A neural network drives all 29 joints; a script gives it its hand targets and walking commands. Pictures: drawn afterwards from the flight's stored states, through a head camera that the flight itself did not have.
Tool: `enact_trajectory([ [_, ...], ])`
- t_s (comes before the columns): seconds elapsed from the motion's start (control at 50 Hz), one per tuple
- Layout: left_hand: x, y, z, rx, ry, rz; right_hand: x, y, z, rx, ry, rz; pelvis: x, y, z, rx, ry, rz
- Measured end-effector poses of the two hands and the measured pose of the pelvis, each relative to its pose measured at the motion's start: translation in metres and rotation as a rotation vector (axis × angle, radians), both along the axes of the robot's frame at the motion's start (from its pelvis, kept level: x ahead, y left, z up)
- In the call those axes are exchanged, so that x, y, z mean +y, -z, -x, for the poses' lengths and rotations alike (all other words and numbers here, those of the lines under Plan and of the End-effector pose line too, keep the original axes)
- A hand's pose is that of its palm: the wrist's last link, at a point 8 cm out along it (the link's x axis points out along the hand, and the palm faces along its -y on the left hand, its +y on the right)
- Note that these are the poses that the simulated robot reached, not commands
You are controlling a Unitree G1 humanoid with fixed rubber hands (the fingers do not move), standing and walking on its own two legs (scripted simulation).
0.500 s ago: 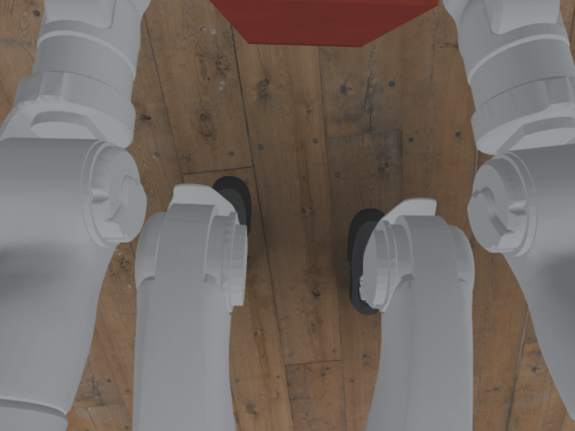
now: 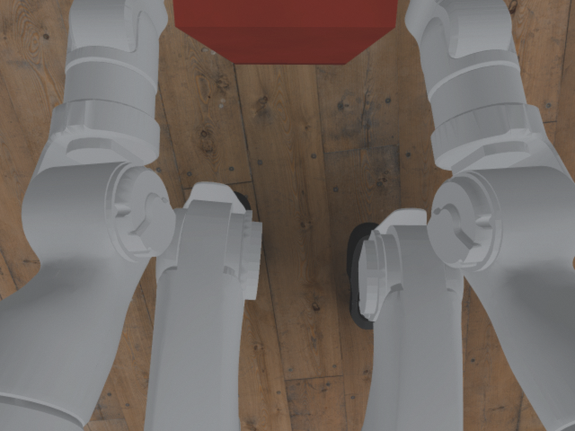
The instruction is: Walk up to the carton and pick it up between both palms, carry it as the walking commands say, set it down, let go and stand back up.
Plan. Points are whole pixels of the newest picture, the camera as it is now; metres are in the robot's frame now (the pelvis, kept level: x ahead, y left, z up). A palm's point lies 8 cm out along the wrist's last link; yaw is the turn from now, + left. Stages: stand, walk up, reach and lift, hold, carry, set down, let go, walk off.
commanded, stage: reach and lift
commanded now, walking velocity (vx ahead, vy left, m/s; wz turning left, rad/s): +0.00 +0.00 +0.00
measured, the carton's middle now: out of the picture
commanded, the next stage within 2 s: none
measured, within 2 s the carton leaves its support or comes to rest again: leaves its support in 0.50 s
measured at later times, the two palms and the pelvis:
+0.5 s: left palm out of the picture +0.52 +0.22 -0.16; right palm out of the picture +0.56 -0.04 -0.15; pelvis +0.00 +0.01 +0.01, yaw +0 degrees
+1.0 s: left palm out of the picture +0.52 +0.22 -0.09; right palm out of the picture +0.56 -0.03 -0.08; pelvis +0.00 +0.01 +0.05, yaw +0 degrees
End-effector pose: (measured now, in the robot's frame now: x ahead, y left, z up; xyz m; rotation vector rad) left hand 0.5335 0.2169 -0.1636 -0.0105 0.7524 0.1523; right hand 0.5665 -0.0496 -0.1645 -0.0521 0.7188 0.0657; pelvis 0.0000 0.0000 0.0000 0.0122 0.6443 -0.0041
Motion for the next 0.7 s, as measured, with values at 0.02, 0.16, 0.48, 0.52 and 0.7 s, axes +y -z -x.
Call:
enact_trajectory([
  [0.02,0.001,0.0,0.001,0.001,0.001,0.0,0.001,0.0,0.001,0.001,0.002,-0.002,0.0,0.0,0.0,0.002,0.0,0.0],
  [0.16,0.002,0.0,0.003,0.002,0.001,0.002,0.002,0.0,0.003,0.004,0.014,-0.007,0.002,-0.002,-0.001,0.008,0.002,0.0],
  [0.48,0.001,-0.006,0.011,0.027,-0.024,-0.022,0.006,-0.008,0.008,0.026,0.031,0.028,0.006,-0.008,0.003,0.014,0.0,0.004],
  [0.52,0.001,-0.01,0.012,0.029,-0.03,-0.023,0.007,-0.014,0.009,0.027,0.036,0.035,0.007,-0.01,0.004,0.019,-0.003,0.006],
  [0.7,0.002,-0.048,0.006,-0.009,-0.062,-0.023,0.012,-0.057,0.0,-0.015,0.053,0.047,0.007,-0.022,0.008,0.054,-0.017,0.018],
])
